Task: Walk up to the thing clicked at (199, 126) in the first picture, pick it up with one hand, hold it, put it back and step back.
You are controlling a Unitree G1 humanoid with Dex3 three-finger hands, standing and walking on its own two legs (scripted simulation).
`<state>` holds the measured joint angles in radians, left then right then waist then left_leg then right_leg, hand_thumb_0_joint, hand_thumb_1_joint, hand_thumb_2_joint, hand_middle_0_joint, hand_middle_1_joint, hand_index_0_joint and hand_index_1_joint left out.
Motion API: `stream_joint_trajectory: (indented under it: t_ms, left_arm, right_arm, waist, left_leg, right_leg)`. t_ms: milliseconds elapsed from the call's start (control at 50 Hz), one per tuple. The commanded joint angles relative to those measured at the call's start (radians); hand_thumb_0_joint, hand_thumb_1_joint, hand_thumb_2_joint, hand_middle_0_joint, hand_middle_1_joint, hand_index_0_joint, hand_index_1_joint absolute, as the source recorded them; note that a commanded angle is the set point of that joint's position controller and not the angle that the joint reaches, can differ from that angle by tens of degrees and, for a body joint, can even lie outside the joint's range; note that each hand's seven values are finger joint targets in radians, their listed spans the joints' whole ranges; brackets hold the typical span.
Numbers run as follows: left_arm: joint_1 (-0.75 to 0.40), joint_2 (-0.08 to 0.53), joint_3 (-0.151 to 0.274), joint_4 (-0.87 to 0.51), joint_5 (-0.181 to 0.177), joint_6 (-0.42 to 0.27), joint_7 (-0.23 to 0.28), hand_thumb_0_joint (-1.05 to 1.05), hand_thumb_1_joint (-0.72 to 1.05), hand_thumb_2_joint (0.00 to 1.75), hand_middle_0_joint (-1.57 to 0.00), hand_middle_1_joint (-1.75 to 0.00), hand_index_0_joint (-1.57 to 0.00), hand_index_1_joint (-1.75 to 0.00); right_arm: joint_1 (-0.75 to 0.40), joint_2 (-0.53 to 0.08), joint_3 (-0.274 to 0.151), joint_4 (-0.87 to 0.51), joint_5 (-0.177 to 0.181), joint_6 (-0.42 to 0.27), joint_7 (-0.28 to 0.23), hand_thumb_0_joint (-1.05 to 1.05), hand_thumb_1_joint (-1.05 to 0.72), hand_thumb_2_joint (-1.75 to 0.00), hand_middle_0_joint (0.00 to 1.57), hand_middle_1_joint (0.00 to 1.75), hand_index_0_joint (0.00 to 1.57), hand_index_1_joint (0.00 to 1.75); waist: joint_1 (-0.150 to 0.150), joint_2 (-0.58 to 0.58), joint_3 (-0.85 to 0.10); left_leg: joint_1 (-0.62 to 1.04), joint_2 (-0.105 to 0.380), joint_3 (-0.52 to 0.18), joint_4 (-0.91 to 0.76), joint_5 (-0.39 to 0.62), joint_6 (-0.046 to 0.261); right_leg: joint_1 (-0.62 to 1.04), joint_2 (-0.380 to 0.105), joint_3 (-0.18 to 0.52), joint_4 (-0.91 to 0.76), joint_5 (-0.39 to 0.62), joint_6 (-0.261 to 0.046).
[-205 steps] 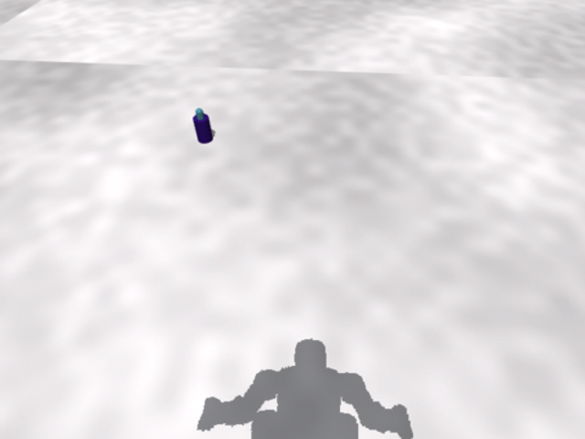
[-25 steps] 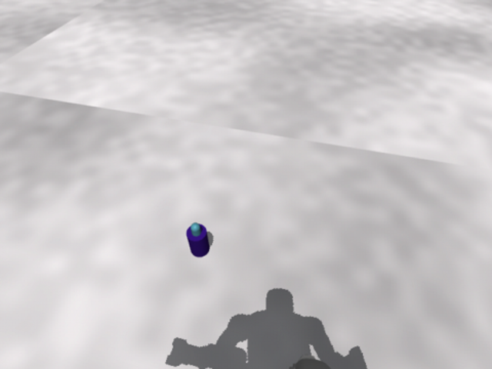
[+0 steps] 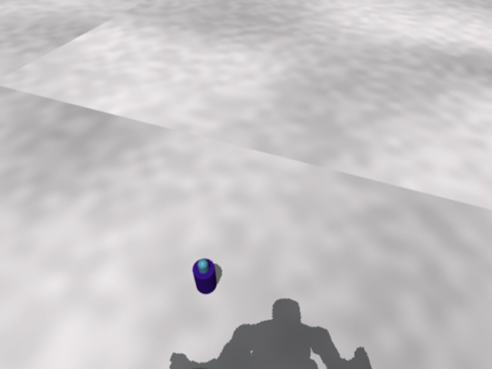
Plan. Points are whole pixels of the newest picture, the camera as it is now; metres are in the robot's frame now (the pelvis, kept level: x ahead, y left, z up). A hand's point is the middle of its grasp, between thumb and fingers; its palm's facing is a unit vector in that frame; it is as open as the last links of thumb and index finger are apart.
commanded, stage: walk up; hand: left
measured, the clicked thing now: (204, 273) +0.58 +0.21 -0.66
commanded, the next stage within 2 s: none
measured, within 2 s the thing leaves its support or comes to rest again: neither
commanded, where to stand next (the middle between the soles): +0.21 +0.00 m, yaw -1 degrees
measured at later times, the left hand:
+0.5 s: hand (125, 330) +0.21 +0.25 -0.13, palm faces -0.06 -0.91 -0.41, open 7.4 cm
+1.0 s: hand (123, 322) +0.23 +0.27 -0.15, palm faces -0.02 -0.94 -0.33, open 7.4 cm
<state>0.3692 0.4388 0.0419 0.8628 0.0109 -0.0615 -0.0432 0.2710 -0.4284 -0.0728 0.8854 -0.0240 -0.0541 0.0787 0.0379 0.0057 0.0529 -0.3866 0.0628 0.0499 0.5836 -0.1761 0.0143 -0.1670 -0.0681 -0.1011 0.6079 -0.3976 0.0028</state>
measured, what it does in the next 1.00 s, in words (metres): walks ahead: right foot, then left foot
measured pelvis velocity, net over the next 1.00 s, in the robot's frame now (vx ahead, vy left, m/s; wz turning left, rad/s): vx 0.17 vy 0.01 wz -0.01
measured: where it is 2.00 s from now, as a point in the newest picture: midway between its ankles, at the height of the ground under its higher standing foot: outside the picture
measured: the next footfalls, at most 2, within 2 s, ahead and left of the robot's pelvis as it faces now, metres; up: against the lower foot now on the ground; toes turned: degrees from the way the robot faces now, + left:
right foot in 0.38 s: +0.24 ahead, -0.13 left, +0.00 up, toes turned -2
left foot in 0.66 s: +0.22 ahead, +0.13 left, +0.00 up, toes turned +2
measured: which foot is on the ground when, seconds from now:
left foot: down 0.00-0.40, up 0.42-0.64, down 0.66-1.00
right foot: down 0.00-0.02, up 0.04-0.36, down 0.38-1.00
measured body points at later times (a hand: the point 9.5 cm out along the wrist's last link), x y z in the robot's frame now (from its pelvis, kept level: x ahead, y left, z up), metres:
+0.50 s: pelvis +0.11 -0.01 -0.01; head +0.14 -0.03 +0.44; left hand +0.21 +0.30 -0.10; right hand +0.16 -0.33 -0.14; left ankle +0.11 +0.11 -0.69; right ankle +0.20 -0.13 -0.72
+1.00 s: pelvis +0.17 +0.01 +0.01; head +0.19 +0.02 +0.46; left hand +0.23 +0.32 -0.12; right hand +0.26 -0.29 -0.11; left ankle +0.19 +0.13 -0.72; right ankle +0.20 -0.13 -0.72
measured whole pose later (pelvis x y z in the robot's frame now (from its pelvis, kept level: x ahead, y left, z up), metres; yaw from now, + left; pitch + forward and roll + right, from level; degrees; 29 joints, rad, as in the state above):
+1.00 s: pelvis +0.17 +0.01 +0.01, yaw -1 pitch -2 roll +0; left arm 0.15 0.37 -0.01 1.11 -0.01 -0.01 -0.01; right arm 0.11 -0.36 0.01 1.07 0.00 -0.02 0.01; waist 0.02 -0.01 0.07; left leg -0.21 0.02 0.04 0.50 -0.25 0.00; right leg -0.22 -0.03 -0.01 0.48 -0.21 0.03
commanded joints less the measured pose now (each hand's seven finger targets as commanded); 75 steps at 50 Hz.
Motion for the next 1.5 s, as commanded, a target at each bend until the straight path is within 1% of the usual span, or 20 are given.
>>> stream_joint_trajectory:
  t_ms: [0,20,60,100,180,280,340,360,380,400,420,500,620,640,660,680,700,780,1000,1480]
  left_arm:
    - [-0.02,0.123,0.033,-0.096,-0.014,-0.024,0.013,0.0,0.9,0.9,-0.2,-0.3,-0.2,-0.3]
    - [-0.046,0.217,0.053,-0.07,-0.005,-0.016,0.032,0.0,0.9,0.9,-0.2,-0.3,-0.2,-0.3]
    - [-0.018,0.209,0.05,-0.04,-0.017,-0.017,0.03,0.0,0.9,0.9,-0.2,-0.3,-0.2,-0.3]
    - [0.028,0.201,0.048,-0.009,-0.015,-0.011,0.022,0.0,0.9,0.9,-0.2,-0.3,-0.2,-0.3]
    - [-0.038,0.166,0.048,-0.027,-0.003,0.0,0.007,0.0,0.9,0.9,-0.2,-0.3,-0.2,-0.3]
    - [-0.058,0.114,0.042,-0.005,-0.006,0.0,0.028,0.0,0.9,0.9,-0.2,-0.3,-0.2,-0.3]
    - [-0.035,0.148,0.052,0.028,0.002,-0.013,0.046,0.0,0.9,0.9,-0.2,-0.3,-0.2,-0.3]
    - [0.018,0.211,0.076,0.016,0.008,-0.021,0.044,0.0,0.9,0.9,-0.2,-0.3,-0.2,-0.3]
    - [-0.005,0.277,0.085,-0.008,0.012,-0.029,0.046,0.0,0.9,0.9,-0.2,-0.3,-0.2,-0.3]
    - [-0.037,0.323,0.093,-0.008,0.003,-0.02,0.043,0.0,0.9,0.9,-0.2,-0.3,-0.2,-0.3]
    - [-0.039,0.299,0.088,-0.015,-0.003,-0.014,0.045,0.0,0.9,0.9,-0.2,-0.3,-0.2,-0.3]
    - [-0.131,0.24,0.066,-0.024,0.008,-0.005,0.046,0.0,0.9,0.9,-0.2,-0.3,-0.2,-0.3]
    - [-0.22,0.166,0.032,-0.011,-0.005,0.027,0.037,0.0,0.9,0.9,-0.2,-0.3,-0.2,-0.3]
    - [-0.216,0.134,0.018,-0.004,-0.012,0.033,0.036,0.0,0.9,0.9,-0.2,-0.3,-0.2,-0.3]
    - [-0.214,0.092,0.004,-0.001,-0.021,0.04,0.033,0.0,0.9,0.9,-0.2,-0.3,-0.2,-0.3]
    - [-0.209,0.141,0.02,0.037,-0.022,0.044,0.039,0.0,0.9,0.9,-0.2,-0.3,-0.2,-0.3]
    - [-0.184,0.159,0.026,0.061,-0.015,0.046,0.038,0.0,0.9,0.9,-0.2,-0.3,-0.2,-0.3]
    - [-0.189,0.154,0.015,0.128,-0.016,0.023,0.041,0.0,0.9,0.9,-0.2,-0.3,-0.2,-0.3]
    - [-0.292,0.145,-0.013,0.215,-0.021,0.016,0.046,0.0,0.9,0.9,-0.2,-0.3,-0.2,-0.3]
    - [-0.346,0.122,-0.002,0.25,-0.005,0.024,0.05,0.0,0.9,0.9,-0.2,-0.3,-0.2,-0.3]
  right_arm:
    - [0.22,-0.348,-0.101,-0.045,-0.002,-0.046,-0.038,0.0,-0.9,-0.9,0.2,0.3,0.2,0.3]
    - [0.189,-0.349,-0.103,-0.055,0.023,-0.041,-0.038,0.0,-0.9,-0.9,0.2,0.3,0.2,0.3]
    - [0.11,-0.27,-0.07,-0.081,0.022,-0.041,-0.05,0.0,-0.9,-0.9,0.2,0.3,0.2,0.3]
    - [0.071,-0.237,-0.058,-0.089,0.026,-0.045,-0.056,0.0,-0.9,-0.9,0.2,0.3,0.2,0.3]
    - [0.067,-0.249,-0.057,-0.104,0.015,-0.04,-0.059,0.0,-0.9,-0.9,0.2,0.3,0.2,0.3]
    - [0.013,-0.217,-0.028,-0.102,0.021,-0.017,-0.07,0.0,-0.9,-0.9,0.2,0.3,0.2,0.3]
    - [-0.023,-0.166,-0.003,-0.098,0.038,0.005,-0.074,0.0,-0.9,-0.9,0.2,0.3,0.2,0.3]
    - [0.041,-0.13,0.007,-0.107,0.04,0.003,-0.069,0.0,-0.9,-0.9,0.2,0.3,0.2,0.3]
    - [0.088,-0.082,0.027,-0.104,0.031,0.012,-0.065,0.0,-0.9,-0.9,0.2,0.3,0.2,0.3]
    - [0.048,-0.193,-0.013,-0.079,0.019,0.023,-0.079,0.0,-0.9,-0.9,0.2,0.3,0.2,0.3]
    - [0.026,-0.221,-0.02,-0.064,0.016,0.026,-0.083,0.0,-0.9,-0.9,0.2,0.3,0.2,0.3]
    - [0.086,-0.184,-0.015,0.007,0.014,0.023,-0.071,0.0,-0.9,-0.9,0.2,0.3,0.2,0.3]
    - [0.068,-0.154,-0.013,0.079,0.003,0.009,-0.075,0.0,-0.9,-0.9,0.2,0.3,0.2,0.3]
    - [0.049,-0.174,-0.015,0.074,-0.003,0.006,-0.08,0.0,-0.9,-0.9,0.2,0.3,0.2,0.3]
    - [-0.018,-0.223,-0.018,0.049,-0.008,-0.001,-0.082,0.0,-0.9,-0.9,0.2,0.3,0.2,0.3]
    - [-0.096,-0.265,-0.016,0.039,0.007,0.004,-0.08,0.0,-0.9,-0.9,0.2,0.3,0.2,0.3]
    - [-0.149,-0.246,-0.009,0.032,0.006,0.006,-0.078,0.0,-0.9,-0.9,0.2,0.3,0.2,0.3]
    - [-0.156,-0.183,0.023,0.075,0.017,0.002,-0.074,0.0,-0.9,-0.9,0.2,0.3,0.2,0.3]
    - [-0.209,-0.16,0.026,0.155,0.03,0.014,-0.083,0.0,-0.9,-0.9,0.2,0.3,0.2,0.3]
    - [-0.272,-0.139,0.026,0.215,0.02,0.02,-0.08,0.0,-0.9,-0.9,0.2,0.3,0.2,0.3]
  waist:
    - [-0.142,0.33,-0.07]
    - [-0.126,0.2,-0.025]
    - [-0.074,0.089,-0.01]
    - [-0.043,0.131,-0.018]
    - [-0.064,0.162,0.012]
    - [-0.035,0.142,-0.025]
    - [0.003,0.028,-0.089]
    - [0.016,-0.134,-0.151]
    - [-0.005,-0.256,-0.146]
    - [0.017,-0.205,-0.091]
    - [0.021,-0.146,-0.047]
    - [-0.023,-0.202,-0.037]
    - [-0.055,-0.106,-0.065]
    - [-0.058,-0.039,-0.049]
    - [-0.036,0.081,-0.025]
    - [-0.019,0.126,0.024]
    - [0.001,0.072,0.051]
    - [-0.006,0.109,-0.061]
    - [-0.04,0.002,-0.116]
    - [-0.033,-0.009,-0.121]
  left_leg:
    - [0.492,0.324,-0.662,-0.366,-0.433,0.179]
    - [0.392,0.384,-0.71,-0.356,-0.401,0.264]
    - [0.335,0.284,-0.451,-0.295,-0.077,0.22]
    - [0.274,0.216,-0.261,-0.276,0.055,0.184]
    - [0.21,0.216,-0.195,-0.297,0.061,0.23]
    - [0.109,0.182,-0.086,-0.132,0.446,0.189]
    - [0.051,0.102,-0.043,0.057,0.202,0.104]
    - [-0.011,0.051,-0.019,0.214,-0.06,0.09]
    - [-0.152,-0.046,0.017,0.37,-0.377,0.041]
    - [-0.181,-0.05,-0.037,0.467,-0.478,0.036]
    - [-0.204,-0.024,-0.077,0.482,-0.46,0.031]
    - [-0.113,-0.002,-0.059,0.322,-0.298,0.011]
    - [0.24,-0.05,-0.008,-0.038,-0.079,0.008]
    - [0.257,0.001,-0.092,-0.115,-0.121,0.022]
    - [0.152,0.141,-0.343,-0.258,-0.358,0.062]
    - [-0.049,0.246,-0.451,-0.363,-0.581,0.137]
    - [-0.09,0.224,-0.402,-0.344,-0.553,0.145]
    - [0.053,0.099,-0.193,-0.207,-0.143,0.046]
    - [0.254,0.073,-0.118,-0.208,0.121,0.025]
    - [0.317,0.074,-0.091,-0.315,0.138,0.007]
  right_leg:
    - [-0.587,0.099,0.016,0.468,-0.095,-0.045]
    - [-0.569,0.029,0.133,0.552,-0.147,-0.054]
    - [-0.505,-0.001,0.193,0.539,-0.032,-0.048]
    - [-0.428,-0.039,0.164,0.449,0.033,-0.04]
    - [-0.375,-0.04,0.103,0.286,0.056,-0.002]
    - [-0.161,0.02,0.036,0.103,0.212,-0.011]
    - [0.033,0.043,0.056,-0.091,0.35,-0.043]
    - [0.134,-0.058,0.214,-0.169,0.18,-0.073]
    - [0.149,-0.294,0.58,-0.296,-0.019,-0.166]
    - [0.072,-0.364,0.695,-0.321,-0.091,-0.292]
    - [0.038,-0.345,0.666,-0.318,-0.083,-0.304]
    - [-0.067,-0.2,0.383,-0.289,-0.028,-0.216]
    - [-0.321,-0.132,0.228,-0.147,-0.078,-0.133]
    - [-0.375,-0.106,0.212,-0.119,-0.141,-0.098]
    - [-0.37,-0.028,0.173,-0.053,-0.143,-0.047]
    - [-0.218,0.039,0.093,0.09,-0.105,-0.028]
    - [-0.151,0.018,0.119,0.097,-0.048,-0.025]
    - [-0.027,0.0,0.15,-0.12,0.186,-0.036]
    - [0.009,-0.066,0.179,-0.235,0.41,-0.03]
    - [0.077,-0.069,0.167,-0.318,0.409,-0.009]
